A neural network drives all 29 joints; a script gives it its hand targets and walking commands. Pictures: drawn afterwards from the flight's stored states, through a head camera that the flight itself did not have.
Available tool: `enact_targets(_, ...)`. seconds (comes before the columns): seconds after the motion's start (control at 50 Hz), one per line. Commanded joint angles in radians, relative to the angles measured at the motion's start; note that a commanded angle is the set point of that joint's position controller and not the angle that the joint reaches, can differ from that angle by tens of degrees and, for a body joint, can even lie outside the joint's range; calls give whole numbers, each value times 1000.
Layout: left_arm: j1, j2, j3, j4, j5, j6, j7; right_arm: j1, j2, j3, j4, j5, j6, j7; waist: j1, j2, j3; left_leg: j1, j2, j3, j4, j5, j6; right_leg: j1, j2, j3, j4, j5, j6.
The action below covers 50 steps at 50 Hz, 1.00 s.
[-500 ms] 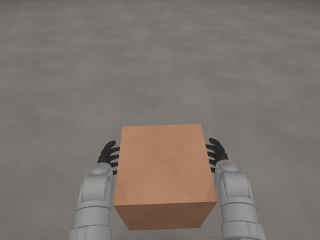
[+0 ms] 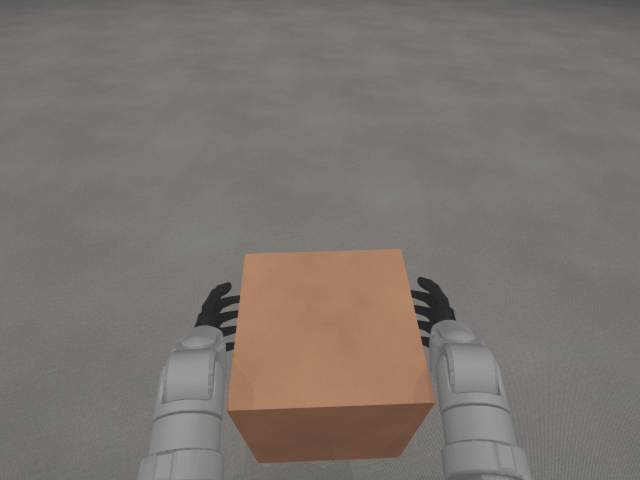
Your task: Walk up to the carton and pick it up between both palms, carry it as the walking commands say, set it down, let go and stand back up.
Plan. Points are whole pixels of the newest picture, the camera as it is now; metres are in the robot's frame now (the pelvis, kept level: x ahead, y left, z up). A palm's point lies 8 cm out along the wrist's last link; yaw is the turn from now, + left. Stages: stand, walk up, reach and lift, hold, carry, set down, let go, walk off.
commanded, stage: hold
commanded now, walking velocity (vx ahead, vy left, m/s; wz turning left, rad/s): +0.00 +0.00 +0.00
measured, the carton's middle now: (326, 361) +0.28 -0.01 -0.02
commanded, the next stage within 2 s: carry in 0.52 s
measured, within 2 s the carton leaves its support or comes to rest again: neither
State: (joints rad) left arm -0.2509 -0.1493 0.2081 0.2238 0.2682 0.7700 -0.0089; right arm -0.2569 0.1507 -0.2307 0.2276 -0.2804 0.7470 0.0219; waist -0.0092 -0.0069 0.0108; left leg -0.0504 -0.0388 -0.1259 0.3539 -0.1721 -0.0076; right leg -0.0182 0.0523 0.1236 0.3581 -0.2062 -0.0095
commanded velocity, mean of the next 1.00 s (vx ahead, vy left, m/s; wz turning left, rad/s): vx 0.26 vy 0.00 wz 0.00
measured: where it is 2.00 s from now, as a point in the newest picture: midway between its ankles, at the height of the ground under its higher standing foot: (304, 364)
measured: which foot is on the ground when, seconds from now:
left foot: down 0.00-1.00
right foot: down 0.00-0.76, up 0.78-0.98, down 1.00-1.00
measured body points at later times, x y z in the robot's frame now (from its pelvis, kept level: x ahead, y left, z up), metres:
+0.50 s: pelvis +0.00 +0.00 +0.00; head -0.05 +0.01 +0.45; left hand +0.30 +0.15 +0.04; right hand +0.29 -0.15 +0.04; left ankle +0.02 +0.13 -0.75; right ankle +0.00 -0.12 -0.75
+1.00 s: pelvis +0.13 +0.01 -0.01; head +0.12 +0.00 +0.44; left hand +0.42 +0.15 +0.08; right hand +0.41 -0.16 +0.08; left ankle +0.02 +0.14 -0.75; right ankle +0.16 -0.08 -0.75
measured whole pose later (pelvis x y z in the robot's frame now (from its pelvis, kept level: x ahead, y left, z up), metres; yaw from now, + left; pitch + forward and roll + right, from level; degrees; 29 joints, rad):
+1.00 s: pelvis +0.13 +0.01 -0.01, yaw +0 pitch +5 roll -2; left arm -0.20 -0.14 0.13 -0.30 0.10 1.17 0.08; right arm -0.17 0.13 -0.12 -0.34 -0.12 1.16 -0.09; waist -0.02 0.04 -0.14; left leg -0.15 0.08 0.05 0.47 -0.39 -0.02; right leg -0.37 0.01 -0.17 0.45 -0.24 -0.02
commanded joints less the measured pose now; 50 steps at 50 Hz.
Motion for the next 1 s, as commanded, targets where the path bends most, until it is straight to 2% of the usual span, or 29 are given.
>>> enact_targets(0.0, -490, -879, -515, -50, -252, -41, -230, -456, 883, 514, -11, 245, -20, 230, 0, -2, -187, 63, -39, 49, -42, 86, 3, -34, 23, -36, -65, 127, 17)
enact_targets(0.48, -479, -900, -518, -46, -252, -35, -233, -461, 884, 520, -12, 252, -21, 240, -3, 8, -201, 78, -36, 44, -47, 117, -4, -38, 30, -37, -67, 142, 8)
enact_targets(0.5, -485, -886, -554, -48, -268, -38, -242, -491, 880, 578, -46, 282, -20, 239, 21, 22, -200, -108, 130, 8, 10, -46, 20, -118, -118, -29, 25, -74, -9)
enact_targets(0.52, -535, -888, -563, -53, -281, -40, -246, -522, 891, 582, -27, 292, -18, 238, 17, 22, -202, -166, 134, -17, -27, -267, 27, -135, -124, 4, -1, -259, -22)
enact_targets(0.54, -580, -891, -586, -76, -296, -37, -247, -527, 898, 593, -19, 298, -15, 235, 17, 26, -180, -238, 123, -17, -43, -436, 34, -159, -121, 13, -8, -406, -34)
enact_targets(0.56, -592, -894, -610, -95, -310, -33, -245, -533, 898, 612, -38, 314, -10, 232, 21, 7, -167, -291, 103, 14, -16, -504, 35, -160, -122, 24, -9, -479, -48)
enact_targets(0.58, -585, -894, -631, -124, -325, -25, -243, -531, 899, 641, -76, 335, -3, 228, 27, -17, -169, -322, 88, 53, 39, -450, 28, -141, -144, 49, -24, -460, -61)
enact_targets(0.62, -556, -868, -654, -180, -347, 1, -226, -526, 905, 703, -151, 382, 24, 219, 33, -101, -246, -332, 51, 151, 192, -250, 14, -72, -225, 149, -85, -381, -101)
enact_targets(0.64, -539, -858, -660, -202, -356, 22, -215, -523, 898, 717, -171, 400, 44, 215, 31, -125, -267, -341, 46, 182, 223, -231, 14, -64, -263, 184, -108, -374, -116)
enact_targets(0.66, -526, -855, -672, -222, -363, 48, -207, -520, 887, 723, -186, 412, 68, 212, 26, -134, -268, -316, 48, 199, 209, -242, 17, -101, -281, 187, -133, -415, -122)
enact_targets(0.68, -510, -859, -694, -250, -376, 75, -202, -518, 875, 735, -222, 427, 96, 209, 20, -146, -253, -257, 53, 212, 147, -250, 22, -162, -269, 153, -125, -453, -116)
enact_targets(0.7, -525, -859, -716, -289, -396, 102, -200, -513, 868, 742, -246, 437, 122, 205, 16, -118, -240, -189, 57, 207, 95, -260, 23, -223, -226, 88, -91, -456, -90)
enact_targets(0.72, -534, -861, -739, -320, -418, 130, -198, -503, 856, 744, -270, 444, 148, 199, 12, -49, -233, -109, 106, 131, 27, -291, 37, -305, -167, -2, 3, -410, -56)
enact_targets(0.74, -543, -864, -764, -361, -445, 160, -197, -467, 844, 744, -295, 449, 175, 191, 1, 109, -244, 0, 229, -55, -75, -379, 82, -434, -95, -117, 199, -326, -13)
enact_targets(0.76, -541, -871, -790, -396, -481, 195, -196, -422, 837, 745, -326, 449, 206, 178, -9, 253, -244, 109, 345, -249, -163, -384, 142, -597, -43, -205, 371, -276, 12)
enact_targets(0.78, -546, -857, -801, -416, -512, 226, -199, -406, 820, 749, -349, 451, 236, 165, -9, 265, -223, 158, 424, -334, -161, -214, 199, -712, -61, -197, 397, -310, 3)
enact_targets(0.8, -523, -846, -808, -423, -532, 255, -200, -390, 817, 765, -388, 462, 268, 152, -14, 206, -241, 190, 437, -317, -138, -46, 220, -731, -83, -178, 415, -316, -2)
enact_targets(0.82, -501, -846, -810, -441, -547, 281, -197, -398, 823, 787, -442, 482, 297, 145, -15, 153, -272, 211, 424, -249, -121, 61, 209, -713, -86, -183, 383, -298, -2)
enact_targets(0.84, -491, -850, -816, -480, -565, 304, -191, -415, 826, 807, -506, 505, 322, 141, -16, 137, -290, 201, 393, -166, -108, 102, 185, -668, -80, -201, 329, -263, 3)
enact_targets(0.86, -484, -853, -820, -520, -577, 324, -183, -420, 826, 812, -549, 520, 346, 138, -17, 152, -298, 170, 355, -87, -97, 136, 161, -609, -60, -234, 279, -201, 9)
enact_targets(0.9, -446, -842, -815, -565, -578, 368, -163, -378, 813, 810, -574, 530, 395, 135, -18, 189, -310, 93, 299, 20, -70, 108, 133, -487, -27, -288, 186, -116, 12)
enact_targets(0.94, -408, -835, -807, -592, -567, 405, -147, -345, 796, 813, -590, 543, 434, 137, -13, 170, -320, -44, 252, 112, 4, 32, 110, -268, -9, -332, 48, -26, 5)
enact_targets(0.96, -392, -834, -805, -603, -563, 419, -141, -333, 791, 817, -600, 548, 450, 138, -8, 132, -346, -169, 228, 151, 92, 8, 88, -82, -37, -301, 38, -6, -13)
enact_targets(0.98, -352, -822, -795, -605, -548, 432, -134, -340, 787, 820, -608, 555, 466, 142, 16, 45, -378, -341, 190, 206, 262, -12, 51, 116, -145, -154, 12, -69, -52)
